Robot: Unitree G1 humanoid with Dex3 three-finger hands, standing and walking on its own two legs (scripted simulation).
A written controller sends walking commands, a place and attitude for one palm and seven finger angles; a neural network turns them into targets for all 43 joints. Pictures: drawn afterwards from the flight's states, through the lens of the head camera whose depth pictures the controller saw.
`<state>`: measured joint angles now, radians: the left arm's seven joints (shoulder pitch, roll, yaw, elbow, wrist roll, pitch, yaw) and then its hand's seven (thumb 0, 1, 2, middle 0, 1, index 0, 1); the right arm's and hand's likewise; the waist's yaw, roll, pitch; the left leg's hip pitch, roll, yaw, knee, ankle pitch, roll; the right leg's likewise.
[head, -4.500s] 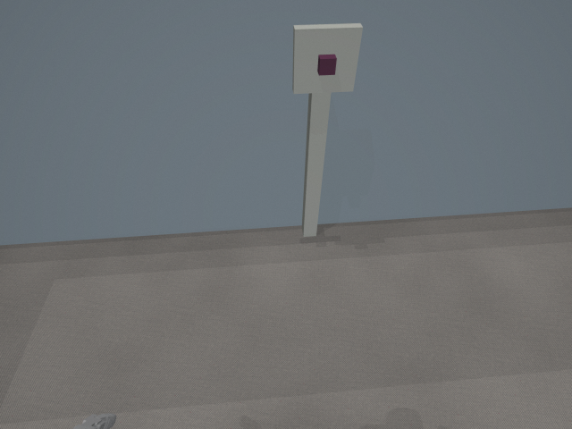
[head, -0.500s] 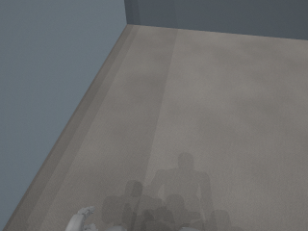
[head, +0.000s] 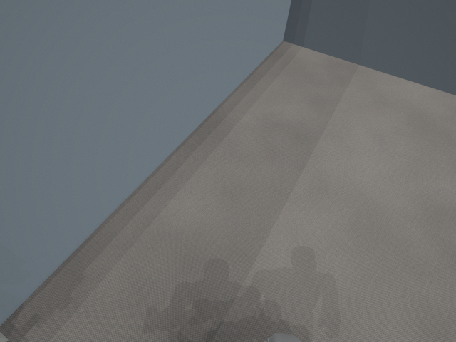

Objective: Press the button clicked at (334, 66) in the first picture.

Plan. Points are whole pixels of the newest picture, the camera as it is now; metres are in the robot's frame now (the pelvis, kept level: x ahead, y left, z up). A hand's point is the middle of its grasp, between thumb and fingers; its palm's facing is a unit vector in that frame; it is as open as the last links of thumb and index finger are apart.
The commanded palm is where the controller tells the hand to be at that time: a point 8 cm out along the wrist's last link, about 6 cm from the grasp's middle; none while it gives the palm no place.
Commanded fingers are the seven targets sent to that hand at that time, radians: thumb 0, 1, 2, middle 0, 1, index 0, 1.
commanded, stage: turn to face it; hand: left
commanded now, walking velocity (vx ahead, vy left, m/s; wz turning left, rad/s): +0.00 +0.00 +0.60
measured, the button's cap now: out of the picture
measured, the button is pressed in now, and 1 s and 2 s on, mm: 0 0 0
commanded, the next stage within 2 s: take the last steps up to it in 1.66 s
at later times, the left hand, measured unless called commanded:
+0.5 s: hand out of the picture -0.05 +0.15 -0.16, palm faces +0.36 -0.90 -0.24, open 7.4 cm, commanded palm none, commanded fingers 0.00 0.90 0.90 -0.20 -0.30 -0.20 -0.30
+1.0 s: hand out of the picture -0.09 +0.19 -0.15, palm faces +0.59 -0.75 -0.29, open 7.4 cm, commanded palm none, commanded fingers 0.00 0.90 0.90 -0.20 -0.30 -0.20 -0.30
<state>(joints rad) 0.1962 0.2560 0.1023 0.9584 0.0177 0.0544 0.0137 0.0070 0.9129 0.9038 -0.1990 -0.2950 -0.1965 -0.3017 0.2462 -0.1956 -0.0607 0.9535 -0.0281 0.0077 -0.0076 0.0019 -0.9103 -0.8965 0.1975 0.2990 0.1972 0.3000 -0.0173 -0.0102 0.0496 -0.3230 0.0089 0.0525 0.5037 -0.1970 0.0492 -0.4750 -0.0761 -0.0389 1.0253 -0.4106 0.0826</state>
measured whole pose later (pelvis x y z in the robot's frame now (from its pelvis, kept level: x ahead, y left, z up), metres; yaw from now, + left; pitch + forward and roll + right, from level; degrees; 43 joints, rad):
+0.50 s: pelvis -0.04 -0.05 +0.00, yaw +20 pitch -1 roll +2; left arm 0.25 0.19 0.03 0.90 0.04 0.01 0.01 0.01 0.90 0.90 -0.21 -0.30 -0.20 -0.30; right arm 0.13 -0.27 -0.09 0.92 -0.02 0.08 0.04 0.00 -0.91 -0.90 0.19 0.30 0.19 0.30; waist 0.02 -0.02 0.08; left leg -0.41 0.04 0.06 0.88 -0.44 -0.07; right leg -0.22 -0.16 -0.22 0.54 -0.29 0.02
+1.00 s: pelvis -0.06 -0.06 -0.01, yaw +37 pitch +0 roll +0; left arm 0.14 0.23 0.06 0.86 0.01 0.04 0.01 0.01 0.91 0.90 -0.20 -0.30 -0.20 -0.30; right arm 0.21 -0.23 -0.07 0.92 -0.03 0.05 0.02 0.00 -0.90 -0.90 0.20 0.30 0.20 0.30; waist -0.03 0.03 0.06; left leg -0.34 -0.06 -0.10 0.54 -0.20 0.00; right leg -0.32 -0.03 -0.02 0.67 -0.37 0.07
